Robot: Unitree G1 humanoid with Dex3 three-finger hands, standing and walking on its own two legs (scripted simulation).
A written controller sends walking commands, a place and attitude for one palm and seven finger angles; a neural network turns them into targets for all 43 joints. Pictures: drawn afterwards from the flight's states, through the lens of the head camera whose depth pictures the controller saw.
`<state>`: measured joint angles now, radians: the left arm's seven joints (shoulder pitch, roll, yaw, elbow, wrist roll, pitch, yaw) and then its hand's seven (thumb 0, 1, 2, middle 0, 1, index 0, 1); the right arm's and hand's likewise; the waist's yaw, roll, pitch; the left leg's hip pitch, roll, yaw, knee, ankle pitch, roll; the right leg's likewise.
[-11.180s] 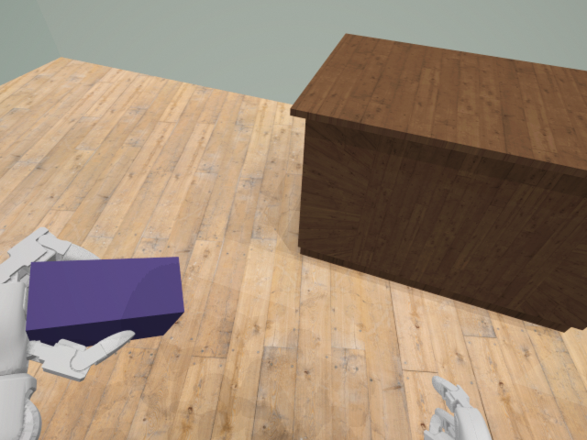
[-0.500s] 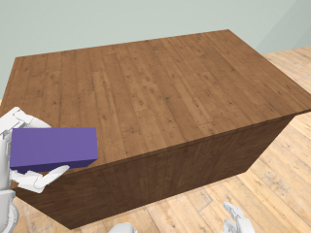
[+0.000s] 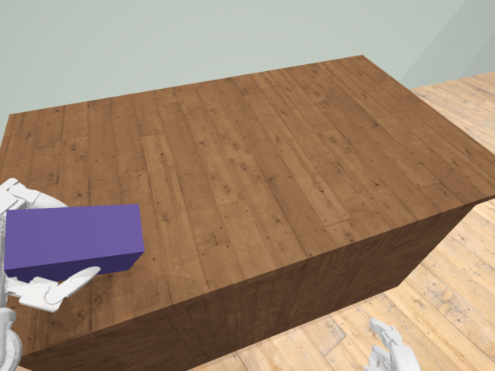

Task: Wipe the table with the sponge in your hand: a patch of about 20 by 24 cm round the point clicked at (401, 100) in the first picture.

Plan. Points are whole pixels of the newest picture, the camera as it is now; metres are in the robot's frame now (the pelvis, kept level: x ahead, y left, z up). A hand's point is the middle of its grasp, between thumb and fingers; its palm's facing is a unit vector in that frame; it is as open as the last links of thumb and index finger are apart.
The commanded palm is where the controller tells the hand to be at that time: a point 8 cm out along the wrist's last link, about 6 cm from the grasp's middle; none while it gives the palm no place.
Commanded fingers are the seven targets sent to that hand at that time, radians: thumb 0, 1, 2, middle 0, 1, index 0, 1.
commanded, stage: come to a stop and stand still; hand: left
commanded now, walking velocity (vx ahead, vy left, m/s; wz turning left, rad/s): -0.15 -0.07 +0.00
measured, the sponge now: (97, 243) +0.23 +0.21 +0.15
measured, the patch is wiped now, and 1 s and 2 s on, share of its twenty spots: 0.00 0.00 0.00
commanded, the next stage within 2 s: look again from close up in 1.02 s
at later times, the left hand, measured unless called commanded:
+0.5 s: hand (31, 215) +0.24 +0.28 +0.18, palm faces +0.42 -0.81 -0.40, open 10.2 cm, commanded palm +0.17 +0.29 +0.18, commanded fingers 0.00 0.10 1.30 -1.20 -1.60 -1.20 -1.60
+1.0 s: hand (35, 223) +0.24 +0.29 +0.17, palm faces +0.34 -0.86 -0.38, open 10.2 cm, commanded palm +0.18 +0.32 +0.18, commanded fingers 0.00 0.10 1.30 -1.20 -1.60 -1.20 -1.60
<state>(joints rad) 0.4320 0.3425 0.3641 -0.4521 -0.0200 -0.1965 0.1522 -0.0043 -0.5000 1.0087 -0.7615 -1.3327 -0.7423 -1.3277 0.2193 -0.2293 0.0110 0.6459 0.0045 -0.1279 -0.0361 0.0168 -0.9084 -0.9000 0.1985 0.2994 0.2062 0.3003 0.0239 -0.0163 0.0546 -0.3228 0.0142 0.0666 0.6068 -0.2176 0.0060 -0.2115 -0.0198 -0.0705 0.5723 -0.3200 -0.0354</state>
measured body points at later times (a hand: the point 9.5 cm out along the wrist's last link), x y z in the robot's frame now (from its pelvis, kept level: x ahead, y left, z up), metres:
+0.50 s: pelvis +0.00 +0.02 +0.01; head +0.03 +0.03 +0.45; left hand +0.22 +0.33 +0.20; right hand +0.18 -0.20 -0.07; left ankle +0.05 +0.13 -0.73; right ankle -0.01 -0.09 -0.73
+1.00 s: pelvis +0.02 +0.05 +0.01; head +0.04 +0.07 +0.46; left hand +0.22 +0.33 +0.19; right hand +0.20 -0.17 -0.05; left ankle +0.05 +0.13 -0.73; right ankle -0.01 -0.09 -0.73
